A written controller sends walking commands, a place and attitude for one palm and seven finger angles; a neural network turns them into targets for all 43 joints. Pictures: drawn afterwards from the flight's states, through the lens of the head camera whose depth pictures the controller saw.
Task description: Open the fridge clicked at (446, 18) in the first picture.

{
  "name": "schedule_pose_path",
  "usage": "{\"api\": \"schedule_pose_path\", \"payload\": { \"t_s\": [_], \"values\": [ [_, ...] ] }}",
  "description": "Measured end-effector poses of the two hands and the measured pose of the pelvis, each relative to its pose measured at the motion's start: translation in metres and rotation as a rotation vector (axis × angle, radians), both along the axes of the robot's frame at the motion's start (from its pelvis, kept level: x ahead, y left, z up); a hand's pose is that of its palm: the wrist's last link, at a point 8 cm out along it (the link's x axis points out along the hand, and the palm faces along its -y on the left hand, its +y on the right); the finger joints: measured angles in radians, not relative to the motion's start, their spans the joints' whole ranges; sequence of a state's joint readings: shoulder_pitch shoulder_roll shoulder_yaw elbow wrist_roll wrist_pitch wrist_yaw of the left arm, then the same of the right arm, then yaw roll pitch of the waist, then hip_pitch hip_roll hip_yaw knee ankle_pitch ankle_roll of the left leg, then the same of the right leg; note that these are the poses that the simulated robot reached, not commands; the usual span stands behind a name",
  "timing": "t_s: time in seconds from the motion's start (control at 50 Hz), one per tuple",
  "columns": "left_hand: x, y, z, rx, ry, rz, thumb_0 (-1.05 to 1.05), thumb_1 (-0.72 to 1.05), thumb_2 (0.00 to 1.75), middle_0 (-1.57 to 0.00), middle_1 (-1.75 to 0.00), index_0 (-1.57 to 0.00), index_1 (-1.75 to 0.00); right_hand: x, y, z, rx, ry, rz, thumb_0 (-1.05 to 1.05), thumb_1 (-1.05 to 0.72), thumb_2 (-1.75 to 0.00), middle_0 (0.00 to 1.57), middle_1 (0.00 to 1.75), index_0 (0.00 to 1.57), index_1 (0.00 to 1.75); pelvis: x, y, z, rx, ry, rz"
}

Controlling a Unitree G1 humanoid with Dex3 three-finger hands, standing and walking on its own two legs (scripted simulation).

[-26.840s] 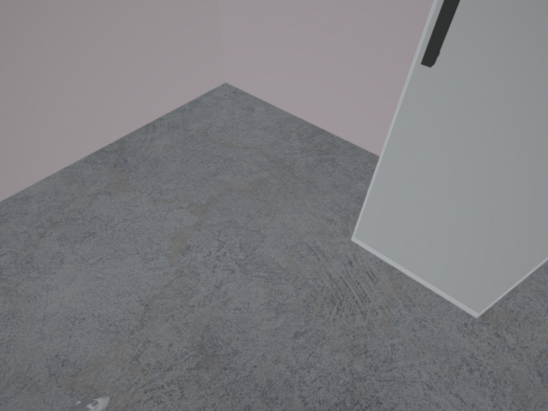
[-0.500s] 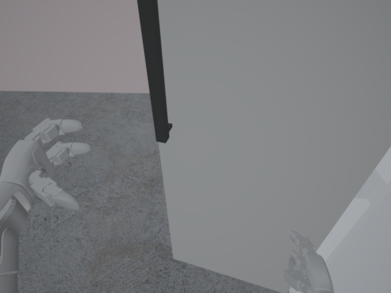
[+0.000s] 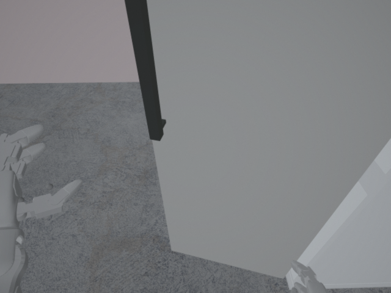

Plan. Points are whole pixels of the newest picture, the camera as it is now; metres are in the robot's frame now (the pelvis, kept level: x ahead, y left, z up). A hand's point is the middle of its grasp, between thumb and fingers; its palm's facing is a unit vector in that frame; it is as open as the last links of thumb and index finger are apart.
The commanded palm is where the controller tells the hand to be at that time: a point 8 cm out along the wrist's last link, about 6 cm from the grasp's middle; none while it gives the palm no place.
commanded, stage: draw the hand back to the body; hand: left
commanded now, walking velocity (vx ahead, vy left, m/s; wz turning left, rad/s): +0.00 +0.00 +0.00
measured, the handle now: (151, 68) +0.44 +0.15 +0.27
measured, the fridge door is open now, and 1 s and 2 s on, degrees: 75 75 75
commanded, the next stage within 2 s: step back with the hand held close in 0.60 s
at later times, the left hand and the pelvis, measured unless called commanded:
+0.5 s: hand (43, 205) +0.18 +0.27 +0.16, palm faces +0.52 -0.78 -0.35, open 7.5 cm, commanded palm +0.13 +0.30 +0.17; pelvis +0.00 -0.01 +0.00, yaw +1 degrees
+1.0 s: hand (55, 206) +0.19 +0.25 +0.15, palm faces +0.37 -0.80 -0.47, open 7.4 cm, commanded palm +0.13 +0.30 +0.17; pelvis -0.02 +0.00 +0.00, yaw -1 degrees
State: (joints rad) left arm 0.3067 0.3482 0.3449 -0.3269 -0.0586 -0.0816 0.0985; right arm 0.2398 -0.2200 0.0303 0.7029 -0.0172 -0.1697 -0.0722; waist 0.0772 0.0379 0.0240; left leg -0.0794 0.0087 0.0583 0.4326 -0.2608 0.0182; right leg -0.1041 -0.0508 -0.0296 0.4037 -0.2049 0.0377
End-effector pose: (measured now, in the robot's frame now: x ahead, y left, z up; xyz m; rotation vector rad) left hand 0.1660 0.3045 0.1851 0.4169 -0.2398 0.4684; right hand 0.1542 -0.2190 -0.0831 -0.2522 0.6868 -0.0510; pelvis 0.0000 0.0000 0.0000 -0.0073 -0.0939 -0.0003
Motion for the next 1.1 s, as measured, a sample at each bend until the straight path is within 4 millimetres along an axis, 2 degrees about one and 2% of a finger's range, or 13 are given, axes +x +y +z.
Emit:
{"api": "schedule_pose_path", "payload": {
  "t_s": [0.1,0.3,0.46,0.76,0.84,0.94,1.02,1.1],
  "values": [
    [-0.004,0.0,-0.005,0.012,0.037,0.004,0.0,0.37,0.65,-0.23,-0.61,-0.23,-0.61,0.011,-0.002,0.006,0.002,-0.025,-0.007,0.02,-0.9,-0.9,0.2,0.3,0.21,0.3,0.004,-0.001,0.0,-0.001,0.004,-0.005],
    [-0.025,0.0,-0.013,0.003,0.086,0.054,0.01,0.72,0.82,-0.22,-0.4,-0.22,-0.4,0.036,-0.003,0.017,-0.013,-0.078,0.026,0.02,-0.9,-0.9,0.2,0.3,0.21,0.3,0.007,-0.006,0.0,-0.003,0.004,0.007],
    [-0.029,-0.002,-0.011,-0.011,0.062,0.081,0.02,0.85,0.88,-0.21,-0.32,-0.22,-0.32,0.041,0.0,0.019,-0.009,-0.091,0.051,0.02,-0.9,-0.9,0.2,0.3,0.21,0.3,0.005,-0.01,0.001,-0.003,-0.005,0.016],
    [-0.025,-0.009,-0.01,0.002,0.068,0.052,0.02,0.89,0.9,-0.21,-0.3,-0.21,-0.3,0.023,-0.008,0.01,-0.004,-0.046,0.023,0.02,-0.9,-0.9,0.2,0.3,0.21,0.3,0.002,-0.014,0.001,-0.005,-0.005,0.009],
    [-0.017,-0.008,-0.004,0.049,0.035,0.031,0.02,0.89,0.9,-0.21,-0.3,-0.21,-0.3,0.018,-0.012,0.01,-0.017,-0.021,0.003,0.02,-0.9,-0.9,0.2,0.3,0.21,0.3,-0.004,-0.012,0.0,-0.011,0.042,0.006],
    [-0.012,-0.012,-0.01,0.091,0.08,-0.05,0.02,0.89,0.9,-0.21,-0.3,-0.21,-0.3,0.007,-0.018,0.014,-0.03,-0.019,-0.07,0.02,-0.9,-0.9,0.2,0.3,0.21,0.3,-0.013,-0.003,-0.002,-0.002,0.082,-0.014],
    [-0.019,-0.011,-0.011,0.13,0.103,-0.096,0.02,0.89,0.9,-0.21,-0.3,-0.22,-0.3,-0.007,-0.019,0.016,-0.04,-0.023,-0.117,0.02,-0.9,-0.9,0.2,0.3,0.21,0.3,-0.023,0.003,-0.004,0.006,0.09,-0.023],
    [-0.034,-0.003,-0.009,0.162,0.083,-0.091,0.02,0.89,0.9,-0.22,-0.3,-0.22,-0.3,-0.022,-0.016,0.015,-0.048,-0.021,-0.127,0.02,-0.9,-0.9,0.2,0.3,0.2,0.3,-0.036,0.008,-0.007,0.009,0.089,-0.023]
  ]
}}
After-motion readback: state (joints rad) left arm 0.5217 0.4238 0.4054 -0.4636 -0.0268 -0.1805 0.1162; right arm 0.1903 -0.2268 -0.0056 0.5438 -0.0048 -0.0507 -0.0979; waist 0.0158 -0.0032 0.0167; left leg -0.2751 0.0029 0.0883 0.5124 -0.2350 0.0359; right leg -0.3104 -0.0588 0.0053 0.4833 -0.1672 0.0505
